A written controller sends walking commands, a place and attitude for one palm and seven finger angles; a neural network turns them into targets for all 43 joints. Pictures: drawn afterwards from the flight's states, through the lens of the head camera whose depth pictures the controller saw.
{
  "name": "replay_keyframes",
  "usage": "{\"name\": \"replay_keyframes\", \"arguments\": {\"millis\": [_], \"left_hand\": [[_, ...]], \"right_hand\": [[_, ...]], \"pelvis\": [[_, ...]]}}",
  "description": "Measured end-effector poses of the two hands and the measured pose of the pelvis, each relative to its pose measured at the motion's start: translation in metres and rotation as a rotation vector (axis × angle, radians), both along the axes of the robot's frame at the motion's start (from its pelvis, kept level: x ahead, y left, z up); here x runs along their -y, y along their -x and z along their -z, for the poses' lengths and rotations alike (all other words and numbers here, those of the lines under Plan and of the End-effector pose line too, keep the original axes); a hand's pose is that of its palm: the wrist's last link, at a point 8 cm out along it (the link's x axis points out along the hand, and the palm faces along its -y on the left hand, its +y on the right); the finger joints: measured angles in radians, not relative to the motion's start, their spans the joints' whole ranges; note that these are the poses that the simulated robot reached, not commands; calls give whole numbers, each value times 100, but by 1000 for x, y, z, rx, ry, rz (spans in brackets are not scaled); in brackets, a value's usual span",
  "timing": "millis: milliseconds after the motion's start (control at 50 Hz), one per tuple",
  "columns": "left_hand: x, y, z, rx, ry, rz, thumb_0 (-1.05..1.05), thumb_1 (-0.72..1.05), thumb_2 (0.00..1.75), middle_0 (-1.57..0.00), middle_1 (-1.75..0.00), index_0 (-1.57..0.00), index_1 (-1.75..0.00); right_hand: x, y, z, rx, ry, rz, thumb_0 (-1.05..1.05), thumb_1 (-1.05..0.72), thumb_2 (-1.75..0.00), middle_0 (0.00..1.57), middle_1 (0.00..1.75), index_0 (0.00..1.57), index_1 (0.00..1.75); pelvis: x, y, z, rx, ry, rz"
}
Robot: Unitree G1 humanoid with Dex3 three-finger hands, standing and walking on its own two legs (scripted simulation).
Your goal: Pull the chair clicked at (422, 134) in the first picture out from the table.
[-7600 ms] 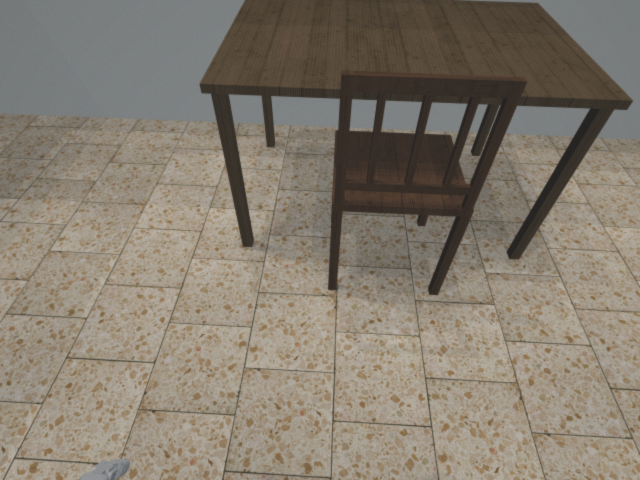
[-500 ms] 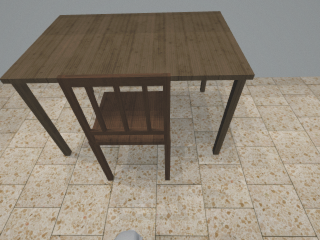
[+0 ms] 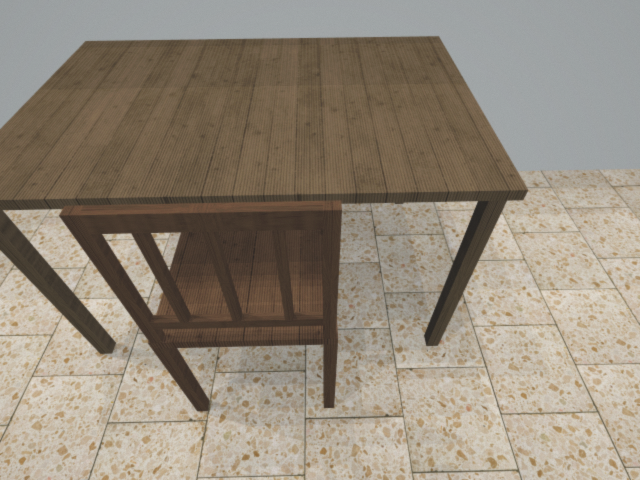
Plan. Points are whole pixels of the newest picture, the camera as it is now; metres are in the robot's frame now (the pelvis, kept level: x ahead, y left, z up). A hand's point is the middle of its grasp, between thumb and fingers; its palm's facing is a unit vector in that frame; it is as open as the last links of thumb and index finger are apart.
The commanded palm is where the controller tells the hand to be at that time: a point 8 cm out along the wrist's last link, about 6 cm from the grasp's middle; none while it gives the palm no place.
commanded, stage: come to a stop and stand still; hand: left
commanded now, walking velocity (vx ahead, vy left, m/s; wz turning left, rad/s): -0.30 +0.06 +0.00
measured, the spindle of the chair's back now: (225, 278) +0.46 +0.21 -0.09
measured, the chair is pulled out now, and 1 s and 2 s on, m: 0.00 0.00 0.00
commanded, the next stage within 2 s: look again from close up in 0.88 s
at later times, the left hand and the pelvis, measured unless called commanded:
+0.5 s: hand out of the picture +0.03 +0.24 -0.17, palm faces +0.03 -0.97 -0.25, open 7.4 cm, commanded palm none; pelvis -0.02 +0.05 +0.00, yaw -2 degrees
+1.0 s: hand out of the picture -0.03 +0.23 -0.16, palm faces +0.00 -0.98 -0.22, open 7.4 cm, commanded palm none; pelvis -0.04 +0.06 +0.01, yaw -1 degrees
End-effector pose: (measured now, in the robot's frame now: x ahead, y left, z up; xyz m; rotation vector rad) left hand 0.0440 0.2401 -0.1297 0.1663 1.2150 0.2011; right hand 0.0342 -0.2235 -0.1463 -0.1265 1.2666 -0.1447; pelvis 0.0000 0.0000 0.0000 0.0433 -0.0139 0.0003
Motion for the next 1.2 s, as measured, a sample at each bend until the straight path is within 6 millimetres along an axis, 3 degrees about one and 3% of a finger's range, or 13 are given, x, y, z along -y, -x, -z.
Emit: {"name": "replay_keyframes", "arguments": {"millis": [100, 220, 300, 420, 620, 740, 940, 1200], "left_hand": [[18, -37, -5, 10, -10, 44, 1, 92, 90, -20, -30, -19, -29], [24, -49, -6, 12, 7, 30, 0, 92, 90, -20, -30, -20, -29], [11, -38, -2, -2, 12, 17, 0, 92, 90, -21, -30, -20, -30], [-23, -6, 14, -35, 7, 8, 0, 91, 90, -21, -30, -20, -30], [-66, 51, -5, -79, -67, 24, 1, 91, 90, -20, -30, -20, -29], [-64, 75, -10, -118, -43, 32, 1, 91, 90, -20, -30, -19, -29], [-44, 78, -5, -125, 19, 38, 1, 91, 90, -20, -30, -20, -29], [-27, 70, -3, -182, 37, 45, 1, 92, 90, -20, -30, -20, -29]], "right_hand": [[8, -5, 12, -63, -30, 49, 0, -93, -89, 20, 30, 20, 29], [7, -1, 3, -125, -12, 42, 0, -92, -89, 20, 30, 20, 29], [3, 2, -4, -122, 14, 28, 0, -92, -89, 20, 30, 20, 29], [-16, 15, -5, -35, 49, 37, 0, -91, -89, 20, 30, 20, 29], [-53, 19, 7, 82, -23, 9, 0, -93, -89, 20, 30, 20, 29], [-59, 38, 2, 51, -25, -3, 0, -94, -89, 20, 30, 21, 29], [-59, 82, -3, -87, -18, 6, 0, -92, -89, 20, 30, 20, 29], [-59, 80, -6, -141, -38, 23, 0, -91, -89, 20, 30, 20, 29]], "pelvis": [[10, -22, 1, -6, 25, -6], [7, -18, -5, -10, 20, -13], [-3, -6, -6, -7, 23, -15], [-30, 11, 4, 16, 38, -9], [-57, 34, 6, 14, 13, 39], [-64, 45, -1, 1, 26, 26], [-62, 43, -7, -8, 26, 22], [-49, 25, -11, -25, 30, 24]]}}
